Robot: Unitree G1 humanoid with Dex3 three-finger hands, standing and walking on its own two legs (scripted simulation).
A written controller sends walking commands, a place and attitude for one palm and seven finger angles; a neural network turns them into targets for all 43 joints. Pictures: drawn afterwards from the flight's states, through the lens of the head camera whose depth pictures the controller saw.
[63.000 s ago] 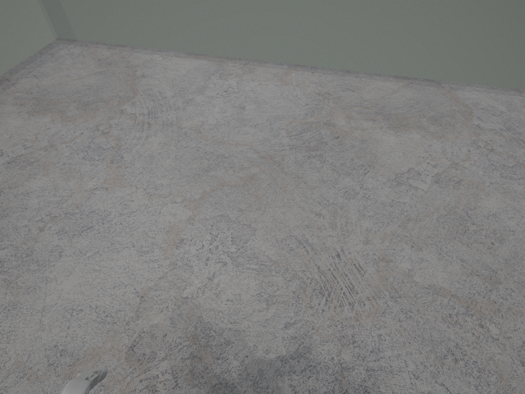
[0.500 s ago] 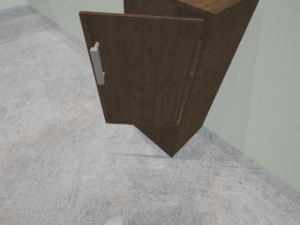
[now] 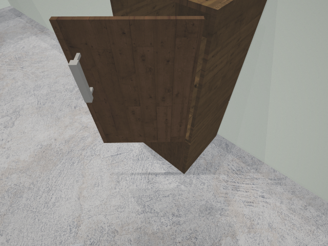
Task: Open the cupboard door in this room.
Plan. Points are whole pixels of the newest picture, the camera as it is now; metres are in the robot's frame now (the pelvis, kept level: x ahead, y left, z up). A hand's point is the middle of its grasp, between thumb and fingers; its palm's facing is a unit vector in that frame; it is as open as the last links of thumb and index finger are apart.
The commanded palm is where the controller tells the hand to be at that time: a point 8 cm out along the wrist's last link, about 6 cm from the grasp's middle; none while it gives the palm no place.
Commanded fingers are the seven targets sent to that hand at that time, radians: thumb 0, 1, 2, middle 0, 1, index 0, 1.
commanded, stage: come to a stop and stand still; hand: left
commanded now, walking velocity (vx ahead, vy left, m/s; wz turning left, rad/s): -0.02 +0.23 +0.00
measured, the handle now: (83, 78) +0.57 +0.29 +0.06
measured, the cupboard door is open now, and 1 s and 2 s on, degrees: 42 42 42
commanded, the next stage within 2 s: look again from close up in 1.14 s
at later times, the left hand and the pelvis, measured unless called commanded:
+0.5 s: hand out of the picture -0.02 +0.22 -0.18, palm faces +0.10 -0.97 -0.21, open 7.4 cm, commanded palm none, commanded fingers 0.00 0.90 0.90 -0.20 -0.30 -0.20 -0.30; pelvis -0.03 +0.03 +0.01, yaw +2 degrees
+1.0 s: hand out of the picture +0.00 +0.21 -0.17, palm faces +0.02 -0.98 -0.18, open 7.3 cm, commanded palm none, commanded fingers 0.00 0.90 0.90 -0.20 -0.30 -0.20 -0.30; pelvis -0.01 +0.04 +0.01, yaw +0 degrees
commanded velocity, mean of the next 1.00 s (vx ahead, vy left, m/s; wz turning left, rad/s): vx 0.01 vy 0.05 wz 0.00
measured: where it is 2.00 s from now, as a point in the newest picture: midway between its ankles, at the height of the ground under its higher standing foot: outside the picture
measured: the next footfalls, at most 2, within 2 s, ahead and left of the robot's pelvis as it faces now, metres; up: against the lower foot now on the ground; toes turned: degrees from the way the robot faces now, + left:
left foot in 0.40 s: +0.00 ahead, +0.13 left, +0.00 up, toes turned +4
